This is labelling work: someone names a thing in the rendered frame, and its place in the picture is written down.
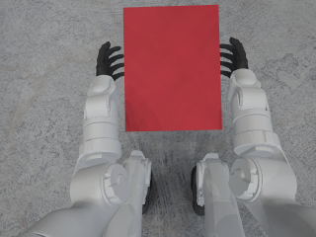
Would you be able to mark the robot left foot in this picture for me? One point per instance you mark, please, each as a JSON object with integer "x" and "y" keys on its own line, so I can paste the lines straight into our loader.
{"x": 146, "y": 205}

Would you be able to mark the left robot hand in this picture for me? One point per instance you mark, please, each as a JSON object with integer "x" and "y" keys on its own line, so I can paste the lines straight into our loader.
{"x": 104, "y": 62}

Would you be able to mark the robot left forearm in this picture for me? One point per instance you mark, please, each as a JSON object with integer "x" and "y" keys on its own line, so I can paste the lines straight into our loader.
{"x": 100, "y": 125}

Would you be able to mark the robot right forearm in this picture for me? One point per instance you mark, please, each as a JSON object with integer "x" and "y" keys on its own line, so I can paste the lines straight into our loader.
{"x": 251, "y": 118}

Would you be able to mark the robot left upper arm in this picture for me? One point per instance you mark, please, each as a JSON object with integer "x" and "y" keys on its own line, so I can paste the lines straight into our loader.
{"x": 96, "y": 192}

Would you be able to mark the left robot thigh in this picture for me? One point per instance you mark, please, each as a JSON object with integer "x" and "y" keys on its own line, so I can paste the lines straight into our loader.
{"x": 128, "y": 220}

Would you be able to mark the robot right upper arm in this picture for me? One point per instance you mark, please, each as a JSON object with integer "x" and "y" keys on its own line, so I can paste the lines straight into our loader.
{"x": 267, "y": 187}

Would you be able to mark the right robot hand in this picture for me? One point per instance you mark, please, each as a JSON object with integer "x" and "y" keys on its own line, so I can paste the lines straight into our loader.
{"x": 238, "y": 58}

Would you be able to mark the carton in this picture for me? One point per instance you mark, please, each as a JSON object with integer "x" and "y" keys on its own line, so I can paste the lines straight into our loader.
{"x": 171, "y": 59}

